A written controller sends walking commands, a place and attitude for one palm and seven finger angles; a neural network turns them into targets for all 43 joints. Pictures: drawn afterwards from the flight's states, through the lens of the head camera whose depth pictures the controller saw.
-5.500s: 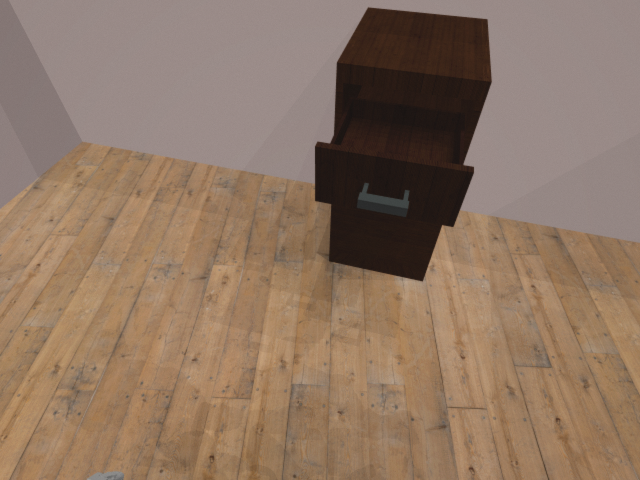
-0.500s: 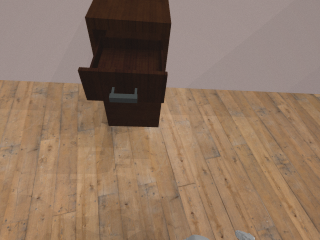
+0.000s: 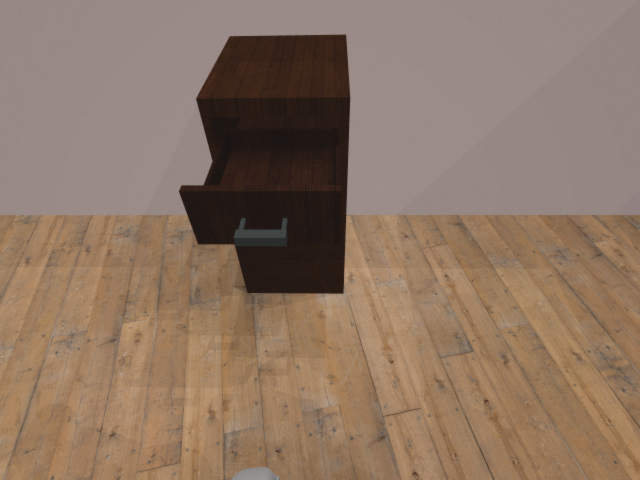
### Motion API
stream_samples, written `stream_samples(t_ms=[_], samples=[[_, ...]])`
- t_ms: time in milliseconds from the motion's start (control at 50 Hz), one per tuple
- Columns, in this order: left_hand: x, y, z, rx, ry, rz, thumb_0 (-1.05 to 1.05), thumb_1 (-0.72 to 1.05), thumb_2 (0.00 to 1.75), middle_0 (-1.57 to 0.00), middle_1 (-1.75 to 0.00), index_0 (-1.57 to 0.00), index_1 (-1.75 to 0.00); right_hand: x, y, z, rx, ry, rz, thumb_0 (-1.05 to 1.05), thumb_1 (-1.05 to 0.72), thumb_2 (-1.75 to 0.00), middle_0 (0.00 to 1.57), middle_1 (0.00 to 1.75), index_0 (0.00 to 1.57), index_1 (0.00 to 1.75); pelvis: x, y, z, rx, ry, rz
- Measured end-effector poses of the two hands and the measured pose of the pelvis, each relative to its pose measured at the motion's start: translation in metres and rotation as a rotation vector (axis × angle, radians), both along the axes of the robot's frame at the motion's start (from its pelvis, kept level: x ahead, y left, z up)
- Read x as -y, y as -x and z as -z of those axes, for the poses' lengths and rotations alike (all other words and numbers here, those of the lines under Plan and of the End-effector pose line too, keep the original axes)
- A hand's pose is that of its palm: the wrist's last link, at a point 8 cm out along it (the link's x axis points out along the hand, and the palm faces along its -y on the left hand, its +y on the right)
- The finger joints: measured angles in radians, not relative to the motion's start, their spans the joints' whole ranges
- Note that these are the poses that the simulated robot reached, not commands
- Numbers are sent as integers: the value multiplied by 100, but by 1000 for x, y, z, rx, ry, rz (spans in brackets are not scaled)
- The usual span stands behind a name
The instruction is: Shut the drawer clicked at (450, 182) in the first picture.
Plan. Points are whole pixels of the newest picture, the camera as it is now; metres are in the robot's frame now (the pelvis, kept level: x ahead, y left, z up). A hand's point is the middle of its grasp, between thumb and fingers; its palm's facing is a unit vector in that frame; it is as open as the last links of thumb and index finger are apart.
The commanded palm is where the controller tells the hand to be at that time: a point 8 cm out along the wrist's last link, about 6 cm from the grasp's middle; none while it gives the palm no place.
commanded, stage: take the last steps up to it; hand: left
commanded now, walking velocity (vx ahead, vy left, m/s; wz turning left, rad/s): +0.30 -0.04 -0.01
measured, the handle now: (262, 230) +0.62 +0.16 -0.10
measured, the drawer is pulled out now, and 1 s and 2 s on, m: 0.30 0.30 0.30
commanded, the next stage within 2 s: come to a stop and stand still in 0.82 s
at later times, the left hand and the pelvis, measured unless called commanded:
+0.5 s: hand (176, 467) +0.18 +0.24 -0.17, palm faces +0.02 -0.98 -0.18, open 7.3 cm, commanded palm none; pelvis +0.13 +0.05 +0.00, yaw -3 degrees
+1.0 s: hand (239, 397) +0.29 +0.16 -0.18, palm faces +0.04 -0.98 -0.20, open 7.2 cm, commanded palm none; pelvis +0.28 -0.01 -0.01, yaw -2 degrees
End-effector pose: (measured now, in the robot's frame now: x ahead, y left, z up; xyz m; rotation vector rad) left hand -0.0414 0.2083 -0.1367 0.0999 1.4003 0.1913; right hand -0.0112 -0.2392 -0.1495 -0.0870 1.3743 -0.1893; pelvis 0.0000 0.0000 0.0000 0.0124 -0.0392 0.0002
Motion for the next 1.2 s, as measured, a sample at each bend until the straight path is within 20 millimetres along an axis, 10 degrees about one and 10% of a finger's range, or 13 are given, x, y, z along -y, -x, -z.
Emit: stream_samples(t_ms=[140, 260, 480, 720, 880, 1040, 1200], samples=[[-1, 26, 8, -151, 63, -76, 1, 91, 90, -21, -30, -20, -30, -24, -62, -4, 20, 16, -60, 0, -91, -89, 19, 30, 20, 29, -20, -33, 5, -16, 18, -10], [-30, 9, 30, -250, 98, -70, 1, 91, 90, -21, -30, -20, -30, -59, -137, 1, 174, 52, -79, 0, -91, -89, 20, 30, 20, 29, -48, -67, 23, -8, 23, 24], [-78, -200, 11, 101, -1, 72, 1, 92, 90, -20, -30, -20, -30, -63, -140, -13, 103, 53, 15, -1, -94, -89, 20, 30, 20, 29, -50, -126, 2, -12, 3, 54], [-20, -379, -1, 324, -63, 204, 0, 91, 90, -20, -30, -20, -30, -31, -131, 24, -158, -61, 108, 0, -91, -89, 20, 30, 20, 29, 5, -208, 23, -12, -10, 42], [-2, -359, -1, 203, -61, 89, -1, 96, 90, -21, -30, -20, -30, 8, -237, 8, -36, 0, 39, 0, -91, -89, 20, 30, 20, 29, 19, -253, 7, -17, 18, 23], [-3, -322, 21, 0, 4, 34, 0, 94, 90, -20, -30, -20, -30, 4, -356, -4, 146, 53, -49, 0, -92, -89, 19, 30, 20, 29, 9, -294, 10, -10, 52, 42], [2, -318, 31, -93, 50, 12, 1, 92, 90, -20, -30, -20, -30, -26, -406, -12, 194, 46, -87, 0, -91, -89, 20, 30, 20, 29, 1, -310, 10, -7, 10, 55]])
